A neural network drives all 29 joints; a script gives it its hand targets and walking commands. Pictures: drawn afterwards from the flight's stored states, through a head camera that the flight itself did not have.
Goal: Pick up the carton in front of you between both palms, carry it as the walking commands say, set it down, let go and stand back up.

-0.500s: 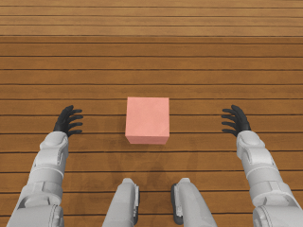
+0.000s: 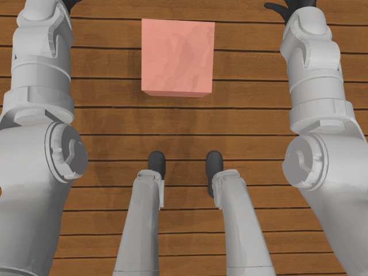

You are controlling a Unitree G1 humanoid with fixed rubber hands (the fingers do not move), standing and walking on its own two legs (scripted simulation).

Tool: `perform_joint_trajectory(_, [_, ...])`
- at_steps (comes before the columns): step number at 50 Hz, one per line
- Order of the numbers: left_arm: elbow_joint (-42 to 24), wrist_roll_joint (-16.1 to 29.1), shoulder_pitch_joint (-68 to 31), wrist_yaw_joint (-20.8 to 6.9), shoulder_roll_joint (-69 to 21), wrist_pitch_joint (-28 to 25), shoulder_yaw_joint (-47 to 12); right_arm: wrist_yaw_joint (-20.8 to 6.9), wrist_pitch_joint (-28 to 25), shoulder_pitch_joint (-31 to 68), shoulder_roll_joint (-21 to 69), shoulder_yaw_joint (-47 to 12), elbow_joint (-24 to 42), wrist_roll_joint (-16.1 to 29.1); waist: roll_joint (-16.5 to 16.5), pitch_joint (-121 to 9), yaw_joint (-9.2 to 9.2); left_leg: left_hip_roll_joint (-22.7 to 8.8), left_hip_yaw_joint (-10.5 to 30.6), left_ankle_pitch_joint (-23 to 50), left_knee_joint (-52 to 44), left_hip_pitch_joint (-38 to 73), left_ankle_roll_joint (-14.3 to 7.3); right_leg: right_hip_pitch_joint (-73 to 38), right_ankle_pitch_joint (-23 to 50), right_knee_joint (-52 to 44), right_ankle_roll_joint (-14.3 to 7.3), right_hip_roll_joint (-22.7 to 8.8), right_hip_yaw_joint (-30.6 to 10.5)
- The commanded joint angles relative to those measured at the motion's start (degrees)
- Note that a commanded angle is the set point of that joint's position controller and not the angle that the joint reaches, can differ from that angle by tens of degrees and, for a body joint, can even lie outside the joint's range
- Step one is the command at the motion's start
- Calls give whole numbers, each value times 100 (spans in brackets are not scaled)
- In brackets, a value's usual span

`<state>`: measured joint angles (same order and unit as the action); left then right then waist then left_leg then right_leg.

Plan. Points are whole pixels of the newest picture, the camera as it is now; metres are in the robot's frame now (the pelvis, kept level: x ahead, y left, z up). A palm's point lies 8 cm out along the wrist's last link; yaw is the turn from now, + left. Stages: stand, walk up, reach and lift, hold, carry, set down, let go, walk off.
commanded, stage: reach and lift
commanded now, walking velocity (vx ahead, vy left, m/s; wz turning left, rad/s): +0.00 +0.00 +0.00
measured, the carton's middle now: (177, 65) +0.55 +0.03 -0.53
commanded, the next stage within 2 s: none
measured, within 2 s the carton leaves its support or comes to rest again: leaves its support in 1.78 s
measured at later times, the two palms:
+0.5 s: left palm (104, 51) +0.54 +0.22 -0.34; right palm (251, 54) +0.54 -0.17 -0.34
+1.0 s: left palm (122, 59) +0.55 +0.20 -0.47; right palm (236, 64) +0.54 -0.16 -0.47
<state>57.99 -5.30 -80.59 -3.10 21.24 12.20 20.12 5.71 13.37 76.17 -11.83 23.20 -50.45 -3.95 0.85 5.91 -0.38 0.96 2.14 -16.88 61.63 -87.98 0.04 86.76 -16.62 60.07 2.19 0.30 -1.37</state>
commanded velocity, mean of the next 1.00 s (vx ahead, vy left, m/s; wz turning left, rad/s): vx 0.00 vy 0.00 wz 0.00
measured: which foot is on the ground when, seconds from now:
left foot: down 0.00-1.00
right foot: down 0.00-1.00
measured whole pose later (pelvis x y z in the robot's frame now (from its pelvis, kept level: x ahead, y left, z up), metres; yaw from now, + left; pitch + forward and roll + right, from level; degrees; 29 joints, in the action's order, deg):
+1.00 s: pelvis -0.03 +0.00 -0.28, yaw -2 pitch +36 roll -2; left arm 70.5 10.3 -95.2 2.6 27.8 4.7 4.6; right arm 8.3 5.5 91.6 -19.5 7.8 -64.6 11.5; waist 1.3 27.9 0.8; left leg 1.0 2.6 -35.1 126.8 -127.7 0.8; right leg 126.4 -35.0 125.2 4.7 3.8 -2.2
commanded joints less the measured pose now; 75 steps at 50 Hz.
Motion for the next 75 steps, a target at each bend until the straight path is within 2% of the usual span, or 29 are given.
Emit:
perform_joint_trajectory(1, [-751, -153, -1220, 11, 481, -276, 202, -45, -324, 935, -529, 153, 725, -120, -542, -7029, 25, 268, -214, 3089, -97, 4476, 183, -2422, 1910, -64, 34, 537, 495])
perform_joint_trajectory(4, [-735, -278, -775, 21, 156, -491, 380, -99, -583, 554, -274, 241, 706, -238, -521, -6777, 62, 211, -83, 4002, 229, 4221, 163, -1667, 2439, 155, 53, 526, 434])
perform_joint_trajectory(6, [-678, -357, -474, 35, -8, -618, 495, -118, -724, 332, -140, 289, 633, -325, -449, -6556, 85, 182, -41, 4185, 496, 3762, 168, -1189, 2575, 375, 95, 507, 384])
perform_joint_trajectory(11, [-557, -360, -70, 122, -53, -831, 577, -61, -888, 90, 33, 260, 458, -408, -192, -6170, 156, 243, -211, 3019, 1284, 1664, 231, -567, 2187, 1379, 210, 481, 350])
perform_joint_trajectory(13, [-547, -255, -77, 178, 68, -891, 508, -4, -921, 128, -4, 133, 423, -323, -115, -6179, 187, 264, -246, 2784, 1660, 1073, 255, -458, 2160, 1830, 226, 483, 339])
perform_joint_trajectory(18, [-637, 366, -396, 353, 572, -937, -30, 193, -915, 483, -317, -482, 587, 251, 29, -7125, 242, 248, -339, 2659, 2724, 531, 291, -700, 2464, 2986, 269, 461, 344])
perform_joint_trajectory(21, [-705, 812, -716, 435, 846, -894, -446, 305, -845, 832, -555, -838, 715, 656, -5, -7671, 254, 220, -397, 2593, 3306, 559, 287, -716, 2439, 3578, 278, 462, 390])
perform_joint_trajectory(24, [-851, 1121, -1173, 477, 1086, -775, -742, 385, -725, 1286, -789, -1084, 829, 978, -99, -8026, 263, 200, -463, 2348, 3816, 679, 276, -639, 2098, 4019, 249, 470, 443])
perform_joint_trajectory(25, [-938, 1224, -1434, 485, 1231, -711, -843, 428, -659, 1496, -879, -1178, 924, 1122, -151, -8302, 238, 176, -487, 2129, 3973, 996, 256, -548, 1661, 4085, 240, 481, 501])
perform_joint_trajectory(26, [-863, 1282, -1569, 492, 1229, -649, -887, 446, -599, 1639, -949, -1210, 774, 1158, -180, -7987, 287, 176, -537, 1801, 4048, 721, 264, -410, 1393, 4162, 209, 461, 523])
perform_joint_trajectory(31, [-210, 1402, -2254, 482, 1347, -471, -1126, 430, -430, 2318, -1103, -1176, 101, 1244, -207, -6732, 214, 36, -563, 306, 4385, -111, 257, 151, 84, 4566, 155, 358, 588])
perform_joint_trajectory(35, [368, 1316, -2634, 451, 1301, -498, -1217, 316, -496, 2665, -1196, -1060, -555, 1157, -299, -5770, 128, -62, -456, -268, 4663, -522, 267, 698, -454, 4881, 132, 285, 583])
perform_joint_trajectory(39, [688, 1256, -2937, 459, 1366, -606, -1263, 220, -640, 2962, -1345, -1013, -935, 1139, -375, -5269, 125, -97, -337, -217, 4992, -572, 268, 1023, -459, 5246, 130, 244, 563])
perform_joint_trajectory(41, [566, 1278, -3171, 497, 1435, -685, -1227, 198, -737, 3173, -1453, -1092, -950, 1160, -282, -5162, 206, -67, -328, -146, 5110, -796, 265, 923, -356, 5413, 112, 228, 509])
perform_joint_trajectory(43, [518, 1391, -3299, 519, 1523, -771, -1284, 213, -825, 3343, -1486, -1219, -912, 1228, -98, -5240, 200, -68, -254, 152, 5252, -696, 219, 803, -23, 5602, 145, 239, 542])
perform_joint_trajectory(44, [515, 1449, -3348, 535, 1562, -807, -1346, 224, -860, 3413, -1501, -1257, -832, 1287, -105, -5274, 169, -67, -213, 322, 5338, -483, 186, 946, 72, 5659, 158, 247, 566])
perform_joint_trajectory(49, [654, 1609, -3183, 593, 1523, -905, -1523, 272, -947, 3337, -1321, -1616, -683, 1637, -102, -5722, 348, -29, -258, 1159, 5680, -23, 136, 631, 748, 5944, 180, 311, 561])
perform_joint_trajectory(52, [625, 1695, -3001, 600, 1393, -907, -1642, 324, -946, 3056, -1235, -1637, -689, 1663, -151, -5950, 288, -3, -293, 1377, 5741, 138, 157, 475, 978, 6004, 163, 362, 603])
perform_joint_trajectory(57, [750, 1698, -2771, 567, 1190, -873, -1697, 346, -932, 2677, -1158, -1368, -930, 1402, -221, -5420, 118, 22, -266, 1048, 5692, -202, 212, 828, 701, 5942, 116, 384, 612])
perform_joint_trajectory(64, [720, 1632, -2976, 547, 1111, -860, -1669, 331, -924, 2985, -988, -1390, -837, 1368, -157, -5067, 210, 35, -301, 458, 5527, -721, 203, 700, 340, 5846, 90, 393, 536])
perform_joint_trajectory(68, [679, 1653, -3337, 469, 519, -809, -1905, 242, -877, 3337, -415, -1569, -804, 1437, -100, -4815, 253, 81, -329, 151, 5446, -793, 173, 552, 129, 5802, 54, 464, 534])
perform_joint_trajectory(70, [728, 1425, -3390, 426, 323, -762, -1714, 196, -835, 3412, -225, -1406, -856, 1217, -100, -4659, 263, 120, -356, -4, 5437, -769, 180, 479, 30, 5787, 56, 521, 536])
perform_joint_trajectory(71, [709, 1352, -3471, 340, -63, -717, -1737, 143, -803, 3488, 71, -1345, -840, 1060, -124, -4584, 221, 161, -366, -55, 5441, -757, 187, 409, -6, 5775, 48, 556, 551])
perform_joint_trajectory(73, [627, 1336, -4128, -204, -2356, -560, -2174, -368, -655, 4176, 2391, -1774, -742, 1029, -137, -4314, 261, 274, -390, -148, 5461, -829, 125, 534, -106, 5805, -21, 683, 567])
perform_joint_trajectory(75, [526, 1174, -4101, -741, -3904, -340, -2178, -890, -441, 4423, 3847, -1840, -593, 866, -134, -3956, 305, 354, -444, -251, 5544, -1064, 95, 830, -310, 5922, -71, 764, 574])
